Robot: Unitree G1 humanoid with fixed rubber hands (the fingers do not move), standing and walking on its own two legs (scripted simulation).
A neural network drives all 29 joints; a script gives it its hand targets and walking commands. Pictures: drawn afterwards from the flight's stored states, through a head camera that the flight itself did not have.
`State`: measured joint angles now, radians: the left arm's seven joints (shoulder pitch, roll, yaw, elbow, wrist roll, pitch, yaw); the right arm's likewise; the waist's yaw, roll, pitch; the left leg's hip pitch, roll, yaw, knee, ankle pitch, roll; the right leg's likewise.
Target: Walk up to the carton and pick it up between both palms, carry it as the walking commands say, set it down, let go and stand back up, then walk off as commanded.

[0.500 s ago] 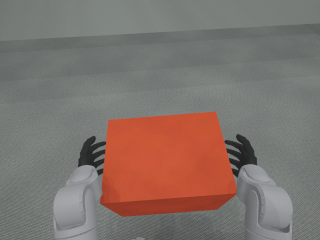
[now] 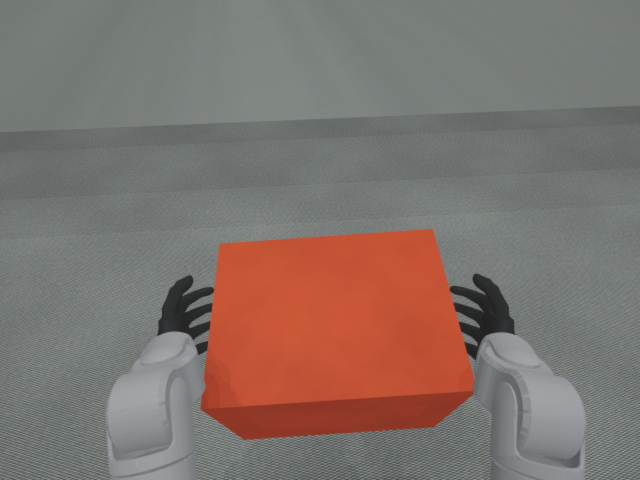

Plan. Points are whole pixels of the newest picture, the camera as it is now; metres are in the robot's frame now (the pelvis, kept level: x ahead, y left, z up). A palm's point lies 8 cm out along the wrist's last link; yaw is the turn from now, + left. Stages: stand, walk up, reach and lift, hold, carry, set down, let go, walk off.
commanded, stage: carry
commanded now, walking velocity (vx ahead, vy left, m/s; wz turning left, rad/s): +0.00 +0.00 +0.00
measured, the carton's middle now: (332, 340) +0.31 +0.01 +0.03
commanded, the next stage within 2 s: hold in 0.88 s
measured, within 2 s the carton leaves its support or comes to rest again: neither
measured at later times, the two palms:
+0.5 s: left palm (152, 388) +0.20 +0.19 +0.11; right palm (501, 384) +0.21 -0.15 +0.12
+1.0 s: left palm (187, 390) +0.23 +0.18 +0.05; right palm (489, 403) +0.22 -0.16 +0.05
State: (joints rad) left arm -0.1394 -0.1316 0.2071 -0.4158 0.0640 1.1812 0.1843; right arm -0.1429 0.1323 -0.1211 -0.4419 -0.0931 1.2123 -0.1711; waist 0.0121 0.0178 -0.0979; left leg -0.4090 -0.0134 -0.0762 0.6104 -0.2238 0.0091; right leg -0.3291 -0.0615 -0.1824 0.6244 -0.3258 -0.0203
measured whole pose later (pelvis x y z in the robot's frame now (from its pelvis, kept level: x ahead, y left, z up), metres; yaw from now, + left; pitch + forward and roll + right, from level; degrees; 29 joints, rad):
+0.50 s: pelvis -0.04 +0.00 +0.00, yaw +1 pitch +0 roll +0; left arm -0.13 -0.13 0.21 -0.41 0.07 1.20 0.19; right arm -0.14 0.13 -0.12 -0.42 -0.10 1.23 -0.16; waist 0.01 0.01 -0.11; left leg -0.41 -0.04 -0.08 0.56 -0.15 0.00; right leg -0.32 -0.07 -0.17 0.63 -0.30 -0.02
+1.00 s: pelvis -0.05 +0.01 +0.00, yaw -4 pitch -2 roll +1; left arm -0.16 -0.08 0.21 0.01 0.16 0.88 0.12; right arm -0.20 0.13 -0.14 0.06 -0.19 0.86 -0.10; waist 0.01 -0.02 -0.02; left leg -0.36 -0.07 -0.08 0.54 -0.16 0.00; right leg -0.32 -0.05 -0.09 0.63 -0.28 -0.02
